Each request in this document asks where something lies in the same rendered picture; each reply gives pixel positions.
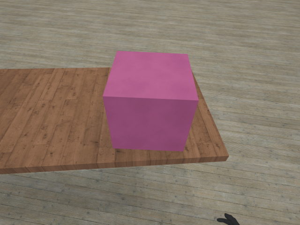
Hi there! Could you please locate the carton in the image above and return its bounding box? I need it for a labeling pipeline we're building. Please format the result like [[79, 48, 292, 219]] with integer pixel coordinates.
[[103, 51, 199, 151]]

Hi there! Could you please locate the right robot hand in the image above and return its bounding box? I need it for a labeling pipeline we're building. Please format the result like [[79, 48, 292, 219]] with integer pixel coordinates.
[[217, 213, 240, 225]]

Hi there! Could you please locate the table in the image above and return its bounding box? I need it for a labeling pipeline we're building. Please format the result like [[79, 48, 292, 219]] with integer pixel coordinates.
[[0, 67, 229, 174]]

